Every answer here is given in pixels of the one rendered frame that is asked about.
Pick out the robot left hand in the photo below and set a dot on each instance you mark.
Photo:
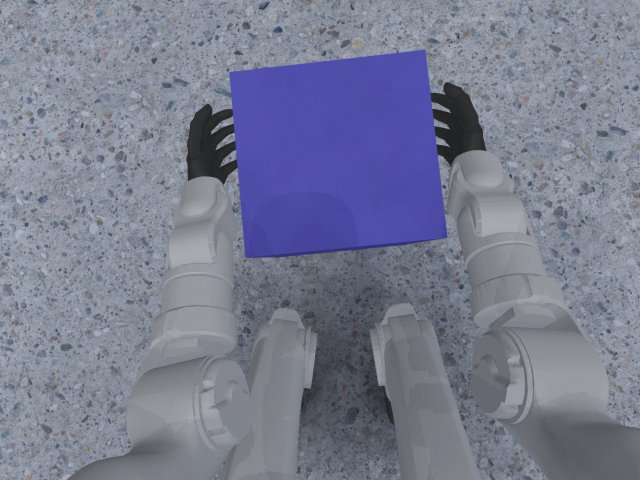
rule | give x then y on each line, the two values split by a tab
203	159

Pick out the robot left shin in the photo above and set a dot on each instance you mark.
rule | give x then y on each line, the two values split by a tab
280	313

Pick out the carton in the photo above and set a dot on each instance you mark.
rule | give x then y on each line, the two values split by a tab
337	155

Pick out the left robot upper arm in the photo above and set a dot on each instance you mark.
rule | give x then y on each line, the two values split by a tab
183	420

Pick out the robot right hand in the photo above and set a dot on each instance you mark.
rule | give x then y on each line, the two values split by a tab
465	133

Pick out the robot left forearm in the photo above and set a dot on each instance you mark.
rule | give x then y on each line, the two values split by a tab
196	317

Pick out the right robot upper arm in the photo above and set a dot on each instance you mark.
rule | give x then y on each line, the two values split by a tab
549	389

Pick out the robot right forearm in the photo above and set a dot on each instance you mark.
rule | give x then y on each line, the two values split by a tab
509	283

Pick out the right robot foot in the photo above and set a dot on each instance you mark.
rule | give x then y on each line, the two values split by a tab
389	408

